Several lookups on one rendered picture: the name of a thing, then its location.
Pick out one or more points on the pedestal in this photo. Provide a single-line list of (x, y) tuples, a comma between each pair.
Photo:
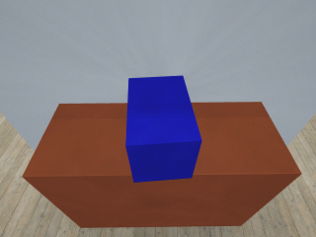
[(81, 165)]

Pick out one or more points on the carton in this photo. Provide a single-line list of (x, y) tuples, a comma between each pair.
[(162, 137)]

